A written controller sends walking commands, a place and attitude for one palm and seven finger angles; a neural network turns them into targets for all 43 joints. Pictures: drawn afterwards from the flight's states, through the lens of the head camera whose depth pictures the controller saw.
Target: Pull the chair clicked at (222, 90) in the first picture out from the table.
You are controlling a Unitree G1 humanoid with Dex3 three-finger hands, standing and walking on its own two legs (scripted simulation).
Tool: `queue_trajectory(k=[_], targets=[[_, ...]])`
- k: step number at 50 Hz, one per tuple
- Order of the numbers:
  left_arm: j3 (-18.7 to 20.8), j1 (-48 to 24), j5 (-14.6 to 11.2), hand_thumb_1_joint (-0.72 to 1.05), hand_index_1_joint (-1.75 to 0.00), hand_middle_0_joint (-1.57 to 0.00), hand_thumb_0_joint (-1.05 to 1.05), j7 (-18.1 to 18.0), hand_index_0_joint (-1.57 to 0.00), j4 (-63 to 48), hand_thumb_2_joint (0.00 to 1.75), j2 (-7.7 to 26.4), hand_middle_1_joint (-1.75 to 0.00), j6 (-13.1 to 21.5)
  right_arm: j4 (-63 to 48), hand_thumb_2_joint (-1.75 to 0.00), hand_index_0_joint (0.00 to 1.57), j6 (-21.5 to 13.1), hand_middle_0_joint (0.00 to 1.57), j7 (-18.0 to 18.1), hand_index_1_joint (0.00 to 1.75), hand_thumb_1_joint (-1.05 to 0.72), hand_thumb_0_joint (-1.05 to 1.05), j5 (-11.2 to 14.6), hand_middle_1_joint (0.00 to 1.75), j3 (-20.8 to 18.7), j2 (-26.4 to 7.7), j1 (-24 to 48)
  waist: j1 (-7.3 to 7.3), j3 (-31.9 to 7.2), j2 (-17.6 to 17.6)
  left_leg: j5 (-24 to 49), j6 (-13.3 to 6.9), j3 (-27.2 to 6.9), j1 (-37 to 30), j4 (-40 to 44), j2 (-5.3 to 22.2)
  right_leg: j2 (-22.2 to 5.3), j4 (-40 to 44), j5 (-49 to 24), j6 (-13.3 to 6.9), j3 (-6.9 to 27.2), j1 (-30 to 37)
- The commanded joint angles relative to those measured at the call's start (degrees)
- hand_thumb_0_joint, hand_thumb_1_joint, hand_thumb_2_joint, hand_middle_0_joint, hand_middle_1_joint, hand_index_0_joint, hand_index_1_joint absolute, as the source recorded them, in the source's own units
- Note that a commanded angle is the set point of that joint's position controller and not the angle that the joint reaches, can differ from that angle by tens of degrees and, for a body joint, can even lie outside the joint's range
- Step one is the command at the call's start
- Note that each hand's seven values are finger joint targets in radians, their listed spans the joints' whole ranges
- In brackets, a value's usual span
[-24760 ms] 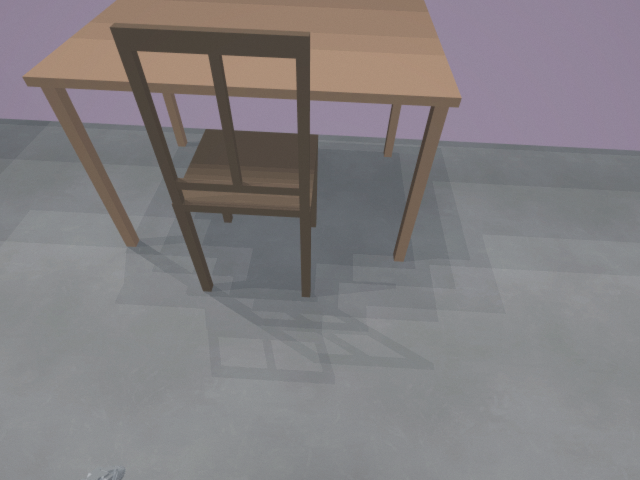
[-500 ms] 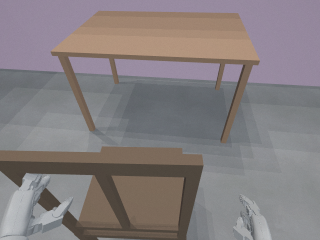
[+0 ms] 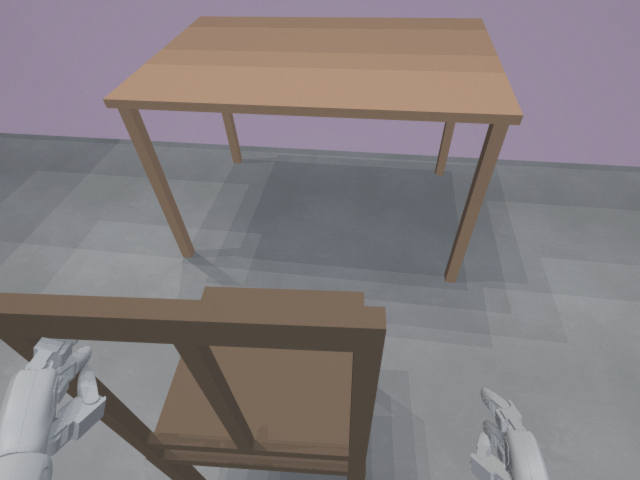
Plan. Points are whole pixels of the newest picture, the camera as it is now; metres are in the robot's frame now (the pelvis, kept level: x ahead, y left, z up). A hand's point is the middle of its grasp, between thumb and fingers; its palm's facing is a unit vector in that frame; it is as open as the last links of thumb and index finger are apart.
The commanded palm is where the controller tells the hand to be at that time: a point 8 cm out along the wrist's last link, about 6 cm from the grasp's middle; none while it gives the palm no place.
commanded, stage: step back with the hand held close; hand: left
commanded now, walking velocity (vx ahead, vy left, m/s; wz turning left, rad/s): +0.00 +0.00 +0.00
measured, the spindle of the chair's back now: (223, 402) +0.22 +0.18 -0.05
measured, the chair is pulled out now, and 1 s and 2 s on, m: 0.65 0.67 0.67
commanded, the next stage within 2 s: stop stepping back and stand still in 1.54 s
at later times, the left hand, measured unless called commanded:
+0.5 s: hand (83, 423) +0.13 +0.27 +0.08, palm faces +0.17 -0.85 -0.50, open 7.2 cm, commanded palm +0.09 +0.31 +0.18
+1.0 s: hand (45, 475) +0.09 +0.27 +0.08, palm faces +0.09 -0.80 -0.60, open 6.6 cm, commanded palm +0.03 +0.32 +0.18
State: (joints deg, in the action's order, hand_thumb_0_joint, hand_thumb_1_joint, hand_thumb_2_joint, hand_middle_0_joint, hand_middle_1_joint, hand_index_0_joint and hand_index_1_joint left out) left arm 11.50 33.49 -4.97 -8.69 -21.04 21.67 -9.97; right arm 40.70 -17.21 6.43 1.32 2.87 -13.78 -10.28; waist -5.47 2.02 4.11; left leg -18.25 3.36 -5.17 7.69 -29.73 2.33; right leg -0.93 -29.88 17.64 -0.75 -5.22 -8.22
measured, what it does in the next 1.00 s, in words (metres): shifts its weight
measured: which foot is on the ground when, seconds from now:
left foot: down 0.00-1.00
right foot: down 0.00-1.00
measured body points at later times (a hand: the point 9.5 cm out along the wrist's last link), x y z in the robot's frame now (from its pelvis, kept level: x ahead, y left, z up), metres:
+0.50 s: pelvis -0.06 +0.01 +0.00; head +0.01 +0.03 +0.45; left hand +0.12 +0.31 +0.11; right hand +0.13 -0.22 -0.08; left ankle -0.02 +0.16 -0.73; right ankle -0.01 -0.11 -0.73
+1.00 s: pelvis -0.10 +0.02 -0.02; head -0.05 +0.06 +0.43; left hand +0.08 +0.32 +0.12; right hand +0.06 -0.21 -0.08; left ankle -0.02 +0.16 -0.73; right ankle -0.03 -0.11 -0.73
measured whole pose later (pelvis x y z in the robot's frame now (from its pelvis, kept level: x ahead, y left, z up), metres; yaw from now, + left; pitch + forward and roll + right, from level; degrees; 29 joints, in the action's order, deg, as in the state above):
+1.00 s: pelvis -0.10 +0.02 -0.02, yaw +1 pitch -1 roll -3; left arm 19.6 39.8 -1.6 -4.5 -32.7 35.5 3.1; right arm 35.4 -14.1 7.4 0.1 1.9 -10.9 -13.8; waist -0.5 7.3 -2.3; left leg -13.7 2.7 -7.3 25.4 -39.9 2.5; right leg 0.8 -35.0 11.9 0.9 -4.2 -21.1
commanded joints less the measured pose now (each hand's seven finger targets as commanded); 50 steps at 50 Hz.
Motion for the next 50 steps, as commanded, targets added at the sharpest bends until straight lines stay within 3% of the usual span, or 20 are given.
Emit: queue_trajectory(k=[1, 3, 5, 6, 7, 8, 9, 14, 16, 18, 25, 32, 37, 40, 41, 43, 46, 47, 48, 50], targets=[[16.12, -15.96, 2.40, 0.90, -0.30, -0.20, 0.00, -4.00, -0.20, -29.98, 0.90, 16.64, -0.30, 13.41, -9.48, -0.90, 0.20, -3.45, 0.20, 0.31, 0.30, -0.90, 0.00, 0.21, 0.30, -1.87, -4.87, 7.64, 1.15, -10.60, 7.82, 17.20, -3.45, 3.05, -1.16, 3.38, -0.04, -3.91, 4.50, -16.07, -0.76, 1.38, 1.72], [16.86, -16.87, 2.31, 0.90, -0.30, -0.20, 0.00, -4.16, -0.20, -30.03, 0.90, 17.56, -0.30, 13.27, -9.62, -0.90, 0.20, -3.21, 0.20, 0.60, 0.30, -0.90, 0.00, 0.19, 0.30, -2.11, -5.25, 7.73, 1.36, -8.68, 7.61, 16.67, -3.28, 2.69, -0.19, 3.81, 0.08, -3.79, 4.57, -15.42, -0.87, 1.52, 0.97], [14.82, -18.32, 2.45, 0.90, -0.30, -0.20, 0.00, -3.97, -0.20, -30.25, 0.90, 15.99, -0.30, 13.39, -9.45, -0.90, 0.20, -3.40, 0.20, 0.40, 0.30, -0.90, 0.00, 0.27, 0.30, -1.61, -5.09, 7.34, 1.56, -10.05, 9.42, 16.42, -3.34, 2.94, -1.15, 3.70, -0.07, -3.90, 4.26, -14.89, -0.91, 1.32, 1.07], [21.09, -26.22, -0.15, 0.90, -0.30, -0.20, 0.00, -2.42, -0.20, -27.74, 0.90, 23.08, -0.30, 15.79, -12.26, -0.90, 0.20, 0.56, 0.20, 0.73, 0.30, -0.90, 0.00, 1.75, 0.30, -3.24, -6.97, 4.97, 3.24, 0.26, 4.18, 15.94, -4.16, 0.45, 3.23, 4.47, 1.91, -4.57, 8.27, -17.60, -0.87, 8.07, -4.23], [21.34, -29.48, 0.39, 0.90, -0.30, -0.20, 0.00, -1.69, -0.20, -26.79, 0.90, 24.06, -0.30, 16.38, -12.11, -0.90, 0.20, 2.54, 0.20, 0.81, 0.30, -0.90, 0.00, 1.49, 0.30, -3.29, -6.70, 4.03, 3.43, -1.87, 5.00, 14.19, -4.03, -0.29, 3.08, 5.34, 2.28, -6.23, 9.01, -17.72, -1.30, 8.01, -2.47], [18.11, -25.10, 0.13, 0.90, -0.30, -0.20, 0.00, -1.35, -0.20, -25.06, 0.90, 19.01, -0.30, 16.14, -12.75, -0.90, 0.20, 3.06, 0.20, 0.85, 0.30, -0.90, 0.00, 1.56, 0.30, -3.43, -5.96, 5.47, 3.74, -1.20, 3.59, 15.30, -3.63, 0.36, 2.03, 4.77, 1.97, -5.92, 9.17, -19.19, -1.13, 7.97, -2.77], [17.39, -22.93, 0.22, 0.90, -0.30, -0.20, 0.00, -1.32, -0.20, -25.15, 0.90, 17.90, -0.30, 16.47, -13.51, -0.90, 0.20, 3.71, 0.20, 0.68, 0.30, -0.90, 0.00, 1.50, 0.30, -3.23, -5.85, 5.69, 3.58, -3.92, 4.08, 16.69, -3.70, 0.57, 0.87, 4.67, 1.86, -6.15, 8.69, -20.46, -0.93, 7.48, -0.84], [19.11, -13.37, 0.22, 0.90, -0.30, -0.20, 0.00, -2.49, -0.20, -31.36, 0.90, 18.55, -0.30, 18.36, -15.50, -0.90, 0.20, 6.28, 0.20, 0.72, 0.30, -0.90, 0.00, 1.24, 0.30, -3.77, -5.69, 6.18, 2.81, -13.90, 8.15, 24.94, -4.07, -0.54, 0.11, 5.16, 3.83, -6.01, 4.30, -24.35, -0.29, 6.00, 6.21], [19.85, -10.41, 0.16, 0.90, -0.30, -0.20, 0.00, -2.80, -0.20, -33.98, 0.90, 18.82, -0.30, 18.52, -16.14, -0.90, 0.20, 6.87, 0.20, 0.77, 0.30, -0.90, 0.00, 1.21, 0.30, -4.02, -5.56, 6.07, 2.73, -16.19, 6.76, 26.84, -4.11, -0.87, 1.01, 4.41, 4.35, -5.80, 2.84, -26.45, 0.00, 5.41, 7.59], [21.01, -6.68, 0.07, 0.90, -0.30, -0.20, 0.00, -2.97, -0.20, -34.99, 0.90, 19.18, -0.30, 18.52, -16.46, -0.90, 0.20, 7.24, 0.20, 0.89, 0.30, -0.90, 0.00, 1.33, 0.30, -4.23, -5.17, 6.17, 2.53, -17.42, 8.24, 26.73, -4.35, -1.29, 1.97, 4.61, 4.89, -5.53, 1.73, -25.71, 0.16, 4.83, 7.89], [23.70, -3.39, 0.12, 0.90, -0.30, -0.20, 0.00, -3.63, -0.20, -38.65, 0.90, 21.06, -0.30, 19.33, -16.07, -0.90, 0.20, 6.66, 0.20, 1.73, 0.30, -0.90, 0.00, 0.87, 0.30, -4.79, -5.22, 5.51, 2.62, -15.05, 10.85, 16.29, -4.74, -3.12, 11.67, 5.65, 6.08, -4.63, -0.52, -19.50, 0.71, 4.10, 7.19], [26.41, -2.08, 0.54, 0.90, -0.30, -0.20, 0.00, -3.60, -0.20, -39.44, 0.90, 23.04, -0.30, 21.25, -14.83, -0.90, 0.20, 4.43, 0.20, 2.09, 0.30, -0.90, 0.00, 0.52, 0.30, -4.81, -5.15, 4.23, 3.19, -13.66, 12.19, 0.06, -5.26, -3.61, 20.37, 5.65, 5.30, -4.56, -0.94, -14.60, 0.58, 6.50, 8.05], [26.56, -4.66, 0.68, 0.90, -0.30, -0.20, 0.00, -3.81, -0.20, -38.53, 0.90, 23.51, -0.30, 23.07, -13.73, -0.90, 0.20, 2.93, 0.20, 2.07, 0.30, -0.90, 0.00, -0.15, 0.30, -4.50, -5.17, 2.18, 3.85, -11.19, 5.92, -11.38, -4.29, -2.18, 17.89, 0.36, 1.64, -7.86, 6.48, -0.99, -1.37, 11.69, -1.70], [26.85, -6.25, 0.97, 0.90, -0.30, -0.20, 0.00, -4.36, -0.20, -38.70, 0.90, 24.17, -0.30, 24.03, -12.75, -0.90, 0.20, 2.66, 0.20, 2.05, 0.30, -0.90, 0.00, -1.02, 0.30, -4.05, -5.56, 1.43, 3.89, -10.78, 4.23, -10.27, -4.05, -2.46, 14.19, -2.88, 1.19, -9.39, 8.51, 5.62, -2.24, 11.81, -7.77], [26.89, -6.00, 1.08, 0.90, -0.30, -0.20, 0.00, -4.44, -0.20, -38.03, 0.90, 24.00, -0.30, 24.11, -12.66, -0.90, 0.20, 2.55, 0.20, 2.05, 0.30, -0.90, 0.00, -1.11, 0.30, -3.96, -5.51, 1.58, 3.92, -10.44, 4.28, -9.91, -4.25, -3.10, 14.55, -1.81, 1.59, -8.65, 7.76, 5.51, -1.85, 10.96, -7.76], [27.46, -4.90, 1.27, 0.90, -0.30, -0.20, 0.00, -4.34, -0.20, -38.10, 0.90, 23.81, -0.30, 24.71, -13.06, -0.90, 0.20, 1.85, 0.20, 2.17, 0.30, -0.90, 0.00, -0.99, 0.30, -3.87, -5.87, 2.16, 3.74, -10.63, 9.39, -11.52, -5.32, -5.69, 19.07, 4.80, 3.98, -5.21, 3.75, 4.22, -0.17, 8.32, -2.72], [28.82, -5.95, 2.71, 0.90, -0.30, -0.20, 0.00, -3.71, -0.20, -39.85, 0.90, 23.25, -0.30, 25.98, -14.02, -0.90, 0.20, 0.41, 0.20, 1.91, 0.30, -0.90, 0.00, -1.04, 0.30, -4.70, -7.23, 1.75, 3.70, -9.53, 18.39, -20.41, -8.20, -10.01, 37.22, 13.63, 9.57, 0.17, -10.03, -2.88, 1.87, 3.95, 13.07], [29.43, -4.90, 3.11, 0.90, -0.30, -0.20, 0.00, -3.46, -0.20, -38.77, 0.90, 23.59, -0.30, 25.91, -13.93, -0.90, 0.20, -0.12, 0.20, 1.85, 0.30, -0.90, 0.00, -0.83, 0.30, -4.80, -6.54, 2.73, 3.42, -9.52, 19.79, -18.15, -8.63, -9.59, 38.74, 13.32, 9.83, 0.54, -12.09, -6.96, 2.02, 3.60, 14.78], [29.35, -4.36, 2.85, 0.90, -0.30, -0.20, 0.00, -3.16, -0.20, -39.47, 0.90, 23.17, -0.30, 26.04, -14.10, -0.90, 0.20, -0.43, 0.20, 1.59, 0.30, -0.90, 0.00, -1.04, 0.30, -4.66, -6.11, 1.75, 3.07, -10.57, 18.01, -12.27, -8.02, -8.83, 36.76, 10.59, 8.97, 0.21, -11.55, -10.64, 1.91, 3.64, 13.85], [30.98, -4.61, 3.09, 0.90, -0.30, -0.20, 0.00, -2.39, -0.20, -39.81, 0.90, 24.15, -0.30, 27.24, -13.61, -0.90, 0.20, -1.11, 0.20, 1.13, 0.30, -0.90, 0.00, -1.01, 0.30, -5.13, -6.27, 1.65, 2.69, -10.87, 15.75, -13.98, -8.50, -8.40, 38.67, 7.68, 8.98, 0.25, -12.30, -11.00, 2.02, 5.04, 14.32]])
